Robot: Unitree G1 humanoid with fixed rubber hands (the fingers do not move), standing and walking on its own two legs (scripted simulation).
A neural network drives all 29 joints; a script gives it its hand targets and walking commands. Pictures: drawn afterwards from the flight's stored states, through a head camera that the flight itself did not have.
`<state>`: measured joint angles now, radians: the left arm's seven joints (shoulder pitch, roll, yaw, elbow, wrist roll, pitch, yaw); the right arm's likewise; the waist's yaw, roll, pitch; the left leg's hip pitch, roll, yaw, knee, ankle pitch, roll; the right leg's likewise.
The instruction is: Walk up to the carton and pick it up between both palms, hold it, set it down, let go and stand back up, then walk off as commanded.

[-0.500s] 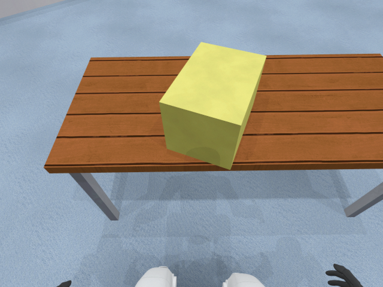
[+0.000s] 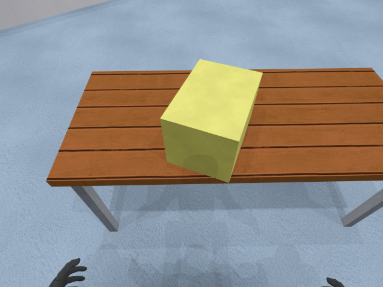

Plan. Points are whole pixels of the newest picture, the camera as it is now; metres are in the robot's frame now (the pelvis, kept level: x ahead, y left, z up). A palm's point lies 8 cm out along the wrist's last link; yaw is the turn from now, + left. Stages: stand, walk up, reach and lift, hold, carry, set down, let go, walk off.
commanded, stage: walk up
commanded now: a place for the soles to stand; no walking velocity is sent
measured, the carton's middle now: (213, 118) +0.60 -0.05 -0.08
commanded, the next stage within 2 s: none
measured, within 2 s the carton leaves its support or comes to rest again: neither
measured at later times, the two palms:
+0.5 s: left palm out of the picture +0.10 +0.26 -0.11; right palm out of the picture +0.07 -0.43 -0.11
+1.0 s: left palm (93, 257) +0.19 +0.25 -0.12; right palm (355, 241) +0.24 -0.38 -0.12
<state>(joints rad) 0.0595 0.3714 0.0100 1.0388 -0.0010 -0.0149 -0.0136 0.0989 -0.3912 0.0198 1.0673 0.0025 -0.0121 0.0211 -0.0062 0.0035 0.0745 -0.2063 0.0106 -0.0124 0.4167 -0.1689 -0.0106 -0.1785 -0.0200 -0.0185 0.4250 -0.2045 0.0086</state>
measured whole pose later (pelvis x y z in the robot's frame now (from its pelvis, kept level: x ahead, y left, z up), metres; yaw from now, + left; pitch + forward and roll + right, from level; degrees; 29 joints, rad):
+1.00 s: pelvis +0.11 -0.08 -0.02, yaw +1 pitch -3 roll +1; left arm 0.18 0.41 0.05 0.86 -0.02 -0.01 0.02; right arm 0.14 -0.40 -0.02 0.82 -0.02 0.01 0.02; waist 0.01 -0.01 0.15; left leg -0.35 -0.01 -0.02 0.66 -0.26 0.01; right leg -0.30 -0.03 0.01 0.84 -0.55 -0.02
